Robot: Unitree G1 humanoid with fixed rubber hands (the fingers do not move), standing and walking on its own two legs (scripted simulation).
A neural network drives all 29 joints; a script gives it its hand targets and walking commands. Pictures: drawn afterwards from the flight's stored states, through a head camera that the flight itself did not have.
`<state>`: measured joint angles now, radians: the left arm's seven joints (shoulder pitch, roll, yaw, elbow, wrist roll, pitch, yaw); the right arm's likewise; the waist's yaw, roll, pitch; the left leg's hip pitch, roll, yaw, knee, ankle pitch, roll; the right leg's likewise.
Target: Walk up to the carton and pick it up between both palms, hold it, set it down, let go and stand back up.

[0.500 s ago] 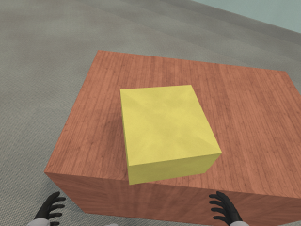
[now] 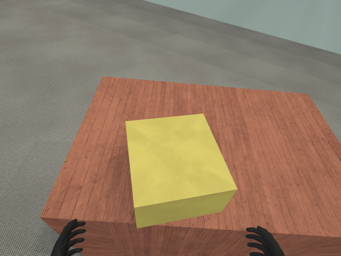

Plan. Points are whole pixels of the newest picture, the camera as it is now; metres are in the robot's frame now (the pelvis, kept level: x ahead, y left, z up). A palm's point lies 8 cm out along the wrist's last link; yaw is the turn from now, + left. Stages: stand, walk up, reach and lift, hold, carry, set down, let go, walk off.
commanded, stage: reach and lift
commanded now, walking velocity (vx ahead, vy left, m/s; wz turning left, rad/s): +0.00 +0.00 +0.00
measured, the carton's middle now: (173, 166) +0.39 -0.01 -0.06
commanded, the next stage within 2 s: none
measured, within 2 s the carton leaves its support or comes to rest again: neither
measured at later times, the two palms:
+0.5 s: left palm (72, 253) +0.16 +0.21 -0.05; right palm (285, 251) +0.17 -0.26 -0.04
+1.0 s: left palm (81, 249) +0.16 +0.19 -0.03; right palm (293, 253) +0.16 -0.27 -0.03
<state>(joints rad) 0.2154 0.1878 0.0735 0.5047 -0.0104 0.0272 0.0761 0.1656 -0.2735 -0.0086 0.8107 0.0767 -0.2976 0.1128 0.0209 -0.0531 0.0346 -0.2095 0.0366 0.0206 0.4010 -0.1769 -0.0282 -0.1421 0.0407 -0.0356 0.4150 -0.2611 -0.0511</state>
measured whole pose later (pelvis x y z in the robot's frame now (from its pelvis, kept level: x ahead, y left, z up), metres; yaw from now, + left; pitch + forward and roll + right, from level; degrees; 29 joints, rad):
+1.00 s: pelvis +0.01 -0.01 +0.00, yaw -1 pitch -1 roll +1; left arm 0.34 0.10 -0.05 0.44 -0.07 -0.37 0.18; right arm 0.23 -0.40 0.11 0.76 0.43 -0.55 0.23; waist 0.02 -0.03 -0.04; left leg -0.20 0.04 0.03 0.43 -0.20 -0.04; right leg -0.15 0.04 -0.02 0.48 -0.31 -0.06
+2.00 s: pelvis +0.00 +0.00 +0.00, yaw -3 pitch +4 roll +0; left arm -0.13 0.08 0.09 0.26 -0.03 0.14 0.16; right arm -0.32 -0.49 0.08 0.71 0.43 -0.15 0.21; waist 0.06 -0.02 -0.06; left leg -0.25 0.05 0.07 0.31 -0.13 -0.03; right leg -0.21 0.06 0.01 0.35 -0.20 -0.05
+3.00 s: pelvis +0.00 +0.01 +0.00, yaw -2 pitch +17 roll -1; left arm -0.38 0.03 0.13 0.66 -0.01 -0.10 0.15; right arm -0.64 -0.42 0.06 1.14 0.32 -0.31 0.17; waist 0.12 0.00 -0.13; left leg -0.57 0.06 0.04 0.42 -0.14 -0.02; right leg -0.50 0.06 -0.01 0.39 -0.19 -0.04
